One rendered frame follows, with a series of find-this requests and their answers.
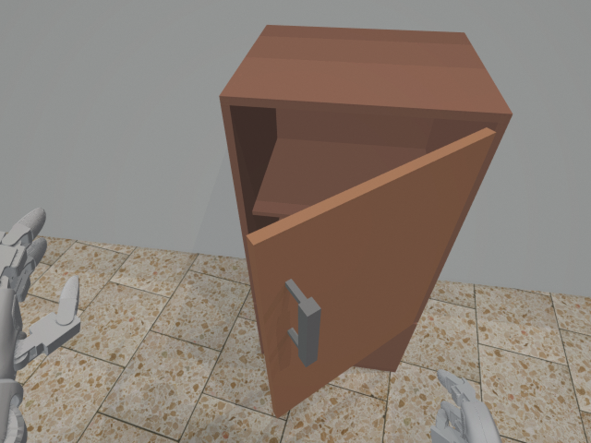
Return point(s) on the cupboard door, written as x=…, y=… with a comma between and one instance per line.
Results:
x=366, y=256

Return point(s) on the handle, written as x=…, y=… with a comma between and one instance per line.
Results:
x=307, y=339

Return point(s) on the right robot hand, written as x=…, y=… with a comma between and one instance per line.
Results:
x=473, y=422

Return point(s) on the robot left forearm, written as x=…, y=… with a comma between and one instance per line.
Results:
x=12, y=425

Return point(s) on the left robot hand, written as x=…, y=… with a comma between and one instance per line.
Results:
x=19, y=257

